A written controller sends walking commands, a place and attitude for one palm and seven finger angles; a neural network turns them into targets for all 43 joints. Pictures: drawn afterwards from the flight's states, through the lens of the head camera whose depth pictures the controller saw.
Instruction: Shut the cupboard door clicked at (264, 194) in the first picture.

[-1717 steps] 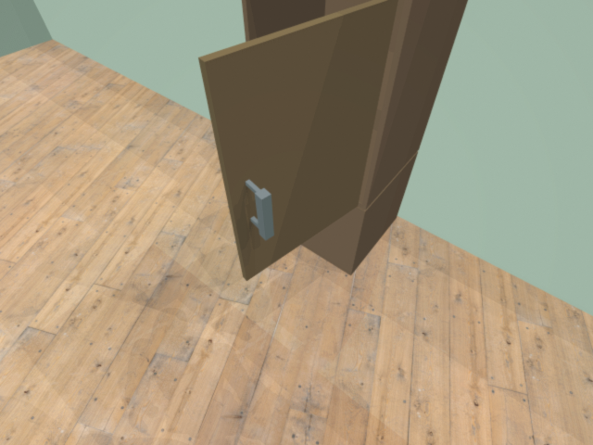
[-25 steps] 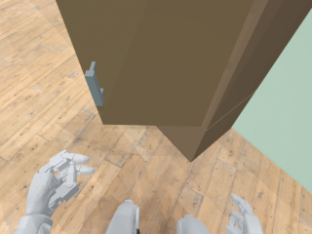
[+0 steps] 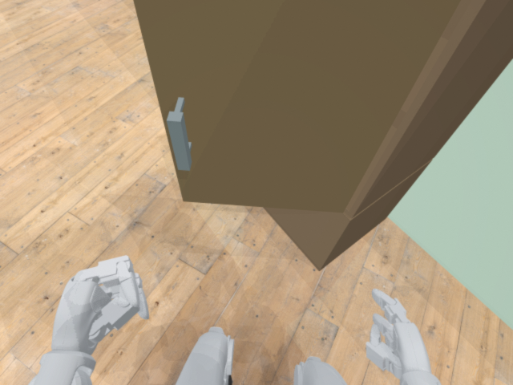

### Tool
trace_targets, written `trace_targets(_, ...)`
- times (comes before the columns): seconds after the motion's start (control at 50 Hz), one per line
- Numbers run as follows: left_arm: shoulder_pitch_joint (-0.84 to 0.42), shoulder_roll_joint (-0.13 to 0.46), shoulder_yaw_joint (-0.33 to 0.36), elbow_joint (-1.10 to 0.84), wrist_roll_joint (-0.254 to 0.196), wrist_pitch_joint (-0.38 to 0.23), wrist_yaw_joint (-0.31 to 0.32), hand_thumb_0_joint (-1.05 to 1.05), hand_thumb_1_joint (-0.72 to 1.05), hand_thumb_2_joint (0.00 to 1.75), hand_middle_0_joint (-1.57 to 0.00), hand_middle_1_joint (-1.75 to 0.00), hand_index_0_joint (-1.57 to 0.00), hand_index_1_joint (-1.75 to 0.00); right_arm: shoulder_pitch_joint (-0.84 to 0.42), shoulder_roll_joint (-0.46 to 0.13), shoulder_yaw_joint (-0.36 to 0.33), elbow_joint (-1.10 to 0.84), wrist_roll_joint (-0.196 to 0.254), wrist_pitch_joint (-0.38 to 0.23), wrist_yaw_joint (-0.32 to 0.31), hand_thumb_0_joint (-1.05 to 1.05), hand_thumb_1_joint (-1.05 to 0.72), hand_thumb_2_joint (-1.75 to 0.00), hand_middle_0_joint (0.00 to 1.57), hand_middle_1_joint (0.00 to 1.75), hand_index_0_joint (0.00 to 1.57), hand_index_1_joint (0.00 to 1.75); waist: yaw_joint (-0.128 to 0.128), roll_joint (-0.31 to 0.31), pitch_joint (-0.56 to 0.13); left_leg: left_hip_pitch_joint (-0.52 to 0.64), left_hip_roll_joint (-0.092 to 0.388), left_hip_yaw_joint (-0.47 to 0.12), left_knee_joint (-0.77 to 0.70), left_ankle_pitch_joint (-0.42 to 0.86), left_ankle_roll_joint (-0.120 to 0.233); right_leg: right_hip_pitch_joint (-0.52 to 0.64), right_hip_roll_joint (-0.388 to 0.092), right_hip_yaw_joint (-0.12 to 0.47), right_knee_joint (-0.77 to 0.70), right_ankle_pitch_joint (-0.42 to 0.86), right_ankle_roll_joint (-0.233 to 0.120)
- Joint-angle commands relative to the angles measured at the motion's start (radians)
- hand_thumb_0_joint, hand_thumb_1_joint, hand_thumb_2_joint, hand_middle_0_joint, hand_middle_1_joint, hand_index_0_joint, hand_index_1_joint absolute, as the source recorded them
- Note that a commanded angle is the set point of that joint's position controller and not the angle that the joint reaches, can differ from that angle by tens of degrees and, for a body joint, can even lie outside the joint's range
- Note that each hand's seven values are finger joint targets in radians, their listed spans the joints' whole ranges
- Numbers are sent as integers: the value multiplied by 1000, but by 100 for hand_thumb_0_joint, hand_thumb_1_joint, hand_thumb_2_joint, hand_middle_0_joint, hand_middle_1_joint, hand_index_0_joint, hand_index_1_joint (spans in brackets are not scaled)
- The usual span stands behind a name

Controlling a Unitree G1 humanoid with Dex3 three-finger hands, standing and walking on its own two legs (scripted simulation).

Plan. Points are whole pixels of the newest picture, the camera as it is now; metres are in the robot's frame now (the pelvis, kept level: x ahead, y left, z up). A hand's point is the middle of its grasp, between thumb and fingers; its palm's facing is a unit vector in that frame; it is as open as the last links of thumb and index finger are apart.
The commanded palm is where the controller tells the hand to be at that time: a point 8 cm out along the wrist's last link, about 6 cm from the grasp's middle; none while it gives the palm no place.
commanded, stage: raise the hand and make a fist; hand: left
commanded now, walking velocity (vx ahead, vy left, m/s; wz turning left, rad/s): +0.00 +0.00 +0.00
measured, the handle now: (182, 135) +0.52 +0.20 +0.04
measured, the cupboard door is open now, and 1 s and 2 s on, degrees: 50 50 50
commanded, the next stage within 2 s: bring the fist close to the handle in 0.62 s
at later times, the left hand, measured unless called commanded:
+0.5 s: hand (144, 296) +0.22 +0.18 +0.05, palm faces +0.04 -1.00 -0.03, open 3.1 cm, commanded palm +0.20 +0.23 +0.05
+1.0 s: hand (161, 259) +0.28 +0.17 +0.04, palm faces +0.02 -1.00 -0.03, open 3.1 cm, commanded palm +0.27 +0.22 +0.05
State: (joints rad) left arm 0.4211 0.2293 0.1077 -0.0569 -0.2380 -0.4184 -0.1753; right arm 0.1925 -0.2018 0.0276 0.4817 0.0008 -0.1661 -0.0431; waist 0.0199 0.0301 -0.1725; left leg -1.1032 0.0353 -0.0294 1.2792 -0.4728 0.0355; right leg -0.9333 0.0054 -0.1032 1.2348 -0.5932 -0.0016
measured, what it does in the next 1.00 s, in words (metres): stands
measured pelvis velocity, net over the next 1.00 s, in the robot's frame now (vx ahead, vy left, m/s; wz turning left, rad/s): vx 0.00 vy -0.02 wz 0.00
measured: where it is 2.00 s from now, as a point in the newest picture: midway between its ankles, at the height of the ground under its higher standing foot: outside the picture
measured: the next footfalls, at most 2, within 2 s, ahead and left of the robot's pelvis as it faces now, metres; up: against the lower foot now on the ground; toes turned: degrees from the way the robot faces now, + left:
none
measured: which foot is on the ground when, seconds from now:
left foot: down 0.00-1.00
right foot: down 0.00-1.00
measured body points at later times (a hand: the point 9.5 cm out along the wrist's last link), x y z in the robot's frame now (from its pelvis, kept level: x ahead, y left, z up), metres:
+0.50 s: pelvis +0.00 -0.01 +0.00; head +0.07 +0.00 +0.44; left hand +0.22 +0.23 +0.05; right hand +0.18 -0.25 -0.08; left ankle +0.08 +0.09 -0.62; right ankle +0.01 -0.13 -0.62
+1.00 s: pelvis +0.00 -0.02 -0.01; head +0.08 +0.00 +0.44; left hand +0.27 +0.22 +0.05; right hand +0.19 -0.25 -0.09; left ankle +0.08 +0.09 -0.62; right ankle +0.01 -0.13 -0.62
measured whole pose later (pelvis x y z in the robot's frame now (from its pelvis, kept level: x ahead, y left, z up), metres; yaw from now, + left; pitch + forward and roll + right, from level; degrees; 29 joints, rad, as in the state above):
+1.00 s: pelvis +0.00 -0.02 -0.01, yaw +0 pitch +18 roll -4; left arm 0.15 0.24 0.13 0.12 -0.25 -0.40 -0.19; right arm 0.22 -0.23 0.03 0.54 0.01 -0.15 -0.05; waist 0.01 0.04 -0.17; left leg -1.13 0.05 -0.04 1.30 -0.48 0.01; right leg -0.97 0.02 -0.11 1.27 -0.62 -0.03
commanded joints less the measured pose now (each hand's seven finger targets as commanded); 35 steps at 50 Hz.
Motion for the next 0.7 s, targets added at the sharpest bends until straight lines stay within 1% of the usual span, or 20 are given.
trace_targets(0.0, -57, 90, 61, -197, -17, -66, -7, 0, 90, 90, -130, -150, -130, -150, -7, -160, -66, -140, 0, -39, -11, 0, -90, -90, 20, 30, 20, 30, -21, 60, -184, 316, -8, -88, -256, -12, -23, -30, 40, 17, -170, 100, -35)
trace_targets(0.04, -66, 107, 75, -195, -20, -68, -8, 0, 90, 90, -130, -150, -130, -150, -1, -162, -64, -138, 0, -40, -12, 0, -90, -90, 20, 30, 20, 30, -18, 65, -185, 308, -9, -91, -257, -21, -22, -24, 43, 20, -170, 95, -37)
trace_targets(0.06, -63, 103, 74, -198, -21, -69, -11, 0, 90, 90, -130, -150, -130, -150, -6, -162, -65, -141, 1, -43, -11, 0, -90, -90, 20, 30, 20, 30, -13, 73, -199, 311, -11, -84, -253, -14, -22, -20, 39, 23, -169, 96, -37)
trace_targets(0.1, -65, 102, 73, -199, -27, -71, -13, 0, 90, 90, -130, -150, -130, -150, -5, -161, -64, -137, 0, -45, -10, 0, -90, -90, 20, 30, 20, 30, -16, 70, -208, 313, -11, -81, -248, 2, -22, -16, 39, 24, -172, 105, -36)
trace_targets(0.14, -55, 116, 86, -191, -27, -69, -13, 0, 90, 90, -130, -150, -130, -150, -2, -163, -66, -134, 2, -47, -10, 0, -90, -90, 20, 30, 20, 30, -10, 71, -206, 307, -11, -81, -247, 10, -21, -7, 42, 27, -172, 108, -39)
trace_targets(0.2, -65, 107, 79, -183, -31, -66, -15, 0, 90, 90, -130, -150, -130, -150, -3, -162, -65, -131, 3, -48, -8, 0, -90, -90, 20, 30, 20, 30, -14, 68, -197, 296, -13, -70, -240, 17, -20, -5, 37, 31, -179, 105, -35)
trace_targets(0.24, -53, 120, 94, -174, -34, -65, -15, 0, 90, 90, -130, -150, -130, -150, -2, -164, -68, -130, 5, -48, -10, 0, -90, -90, 20, 30, 20, 30, -11, 42, -199, 281, -14, -65, -236, 17, -17, 8, 40, 37, -185, 95, -36)
trace_targets(0.26, -51, 109, 87, -175, -38, -68, -16, 0, 90, 90, -130, -150, -130, -150, -5, -162, -68, -131, 5, -49, -10, 0, -90, -90, 20, 30, 20, 30, -9, 45, -206, 278, -17, -58, -229, 30, -17, 14, 36, 41, -187, 97, -35)
trace_targets(0.3, -54, 96, 74, -170, -41, -70, -18, 0, 90, 90, -130, -150, -130, -150, -4, -162, -68, -129, 7, -49, -10, 0, -90, -90, 20, 30, 20, 30, -17, 39, -191, 273, -17, -50, -221, 33, -15, 7, 35, 48, -196, 92, -33)
trace_targets(0.34, -54, 128, 101, -171, -41, -76, -12, 0, 90, 90, -130, -150, -130, -150, 0, -163, -70, -122, 4, -50, -11, 0, -90, -90, 20, 30, 20, 30, -9, 40, -203, 261, -18, -47, -211, 48, -13, 24, 36, 55, -194, 96, -35)
trace_targets(0.36, -49, 106, 86, -163, -39, -79, -13, 0, 90, 90, -130, -150, -130, -150, -2, -161, -71, -124, 6, -50, -10, 0, -90, -90, 20, 30, 20, 30, -13, 32, -198, 265, -19, -41, -209, 53, -13, 18, 33, 55, -196, 100, -33)
trace_targets(0.44, -58, 121, 98, -178, -40, -93, -8, 0, 90, 90, -130, -150, -130, -150, 4, -162, -75, -119, 3, -50, -11, 0, -90, -90, 20, 30, 20, 30, -13, 36, -214, 266, -19, -38, -198, 75, -11, 26, 34, 60, -190, 119, -33)
trace_targets(0.48, -57, 107, 88, -156, -41, -91, -11, 0, 90, 90, -130, -150, -130, -150, 1, -160, -73, -120, 4, -48, -9, 0, -90, -90, 20, 30, 20, 30, -16, 13, -203, 247, -20, -30, -189, 70, -11, 29, 30, 71, -199, 106, -29)
trace_targets(0.5, -59, 103, 82, -166, -41, -94, -12, 0, 90, 90, -130, -150, -130, -150, -1, -159, -74, -120, 6, -48, -9, 0, -90, -90, 20, 30, 20, 30, -14, 35, -202, 254, -19, -28, -189, 75, -12, 27, 29, 72, -198, 109, -31)
trace_targets(0.54, -56, 119, 94, -168, -38, -92, -11, 0, 90, 90, -130, -150, -130, -150, 5, -161, -75, -118, 6, -45, -9, 0, -90, -90, 20, 30, 20, 30, -12, 40, -211, 258, -20, -30, -189, 83, -10, 34, 33, 71, -195, 121, -33)
trace_targets(0.58, -59, 102, 81, -156, -37, -88, -13, 0, 90, 90, -130, -150, -130, -150, 2, -158, -74, -122, 7, -41, -9, 0, -90, -90, 20, 30, 20, 30, -18, 13, -198, 251, -20, -23, -184, 86, -9, 34, 29, 77, -204, 124, -27)
trace_targets(0.6, -61, 105, 84, -158, -40, -87, -14, 0, 90, 90, -130, -150, -130, -150, 2, -157, -73, -122, 6, -40, -8, 0, -90, -90, 20, 30, 20, 30, -14, 26, -197, 247, -20, -22, -183, 83, -10, 37, 29, 81, -206, 116, -28)
trace_targets(0.62, -66, 105, 82, -164, -38, -88, -15, 0, 90, 90, -130, -150, -130, -150, 3, -158, -73, -123, 7, -39, -8, 0, -90, -90, 20, 30, 20, 30, -16, 27, -197, 253, -20, -23, -184, 84, -10, 34, 30, 78, -204, 119, -29)
trace_targets(0.64, -67, 118, 96, -162, -39, -87, -14, 0, 90, 90, -130, -150, -130, -150, 7, -158, -74, -121, 6, -36, -10, 0, -90, -90, 20, 30, 20, 30, -15, 19, -206, 253, -20, -26, -183, 94, -7, 43, 34, 74, -199, 133, -31)
trace_targets(0.68, -67, 103, 83, -160, -37, -87, -17, 0, 90, 90, -130, -150, -130, -150, 4, -157, -73, -124, 6, -35, -10, 0, -90, -90, 20, 30, 20, 30, -19, 21, -205, 256, -19, -22, -178, 96, -8, 34, 31, 76, -199, 138, -28)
